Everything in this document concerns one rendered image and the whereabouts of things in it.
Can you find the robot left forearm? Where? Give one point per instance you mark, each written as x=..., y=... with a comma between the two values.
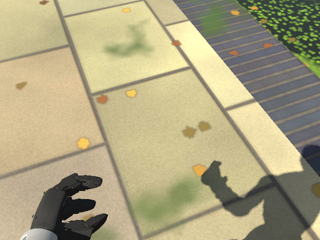
x=39, y=234

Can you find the robot left hand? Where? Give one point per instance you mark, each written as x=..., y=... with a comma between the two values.
x=57, y=205

